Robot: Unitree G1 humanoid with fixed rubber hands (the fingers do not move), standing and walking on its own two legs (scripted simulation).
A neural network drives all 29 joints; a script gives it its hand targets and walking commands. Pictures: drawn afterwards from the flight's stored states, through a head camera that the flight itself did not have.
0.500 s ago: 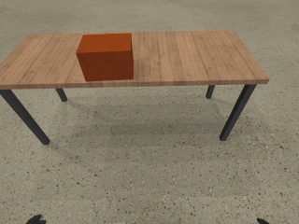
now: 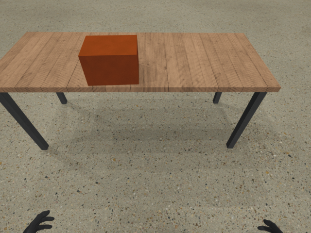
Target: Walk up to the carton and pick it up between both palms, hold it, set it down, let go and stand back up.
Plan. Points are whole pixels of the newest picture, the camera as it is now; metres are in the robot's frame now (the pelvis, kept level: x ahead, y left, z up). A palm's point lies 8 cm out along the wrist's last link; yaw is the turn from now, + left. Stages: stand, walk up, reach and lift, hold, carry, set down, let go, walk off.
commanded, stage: walk up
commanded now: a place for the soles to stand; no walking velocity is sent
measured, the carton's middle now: (112, 60) +0.87 +0.22 -0.05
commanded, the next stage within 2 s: none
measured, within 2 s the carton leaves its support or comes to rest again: neither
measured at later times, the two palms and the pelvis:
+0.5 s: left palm out of the picture +0.04 +0.41 -0.08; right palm (272, 220) +0.17 -0.30 -0.07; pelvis +0.03 +0.05 +0.00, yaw +1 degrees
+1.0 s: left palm out of the picture +0.28 +0.47 -0.06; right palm (233, 195) +0.24 -0.23 -0.12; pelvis +0.20 +0.11 -0.01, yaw +2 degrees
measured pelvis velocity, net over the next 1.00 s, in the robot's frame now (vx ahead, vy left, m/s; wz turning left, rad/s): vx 0.20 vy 0.11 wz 0.03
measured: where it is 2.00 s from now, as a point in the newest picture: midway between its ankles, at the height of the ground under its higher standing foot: (121, 184)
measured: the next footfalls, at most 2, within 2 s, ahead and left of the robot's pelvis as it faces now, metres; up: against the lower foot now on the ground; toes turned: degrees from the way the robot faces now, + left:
left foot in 0.58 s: +0.20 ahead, +0.22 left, +0.00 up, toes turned +4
right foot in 0.98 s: +0.32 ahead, +0.00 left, +0.00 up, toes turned -2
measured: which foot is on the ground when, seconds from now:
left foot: down 0.00-0.34, up 0.36-0.56, down 0.58-0.98, up 1.00-1.00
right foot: down 0.00-0.58, up 0.60-0.96, down 0.98-1.00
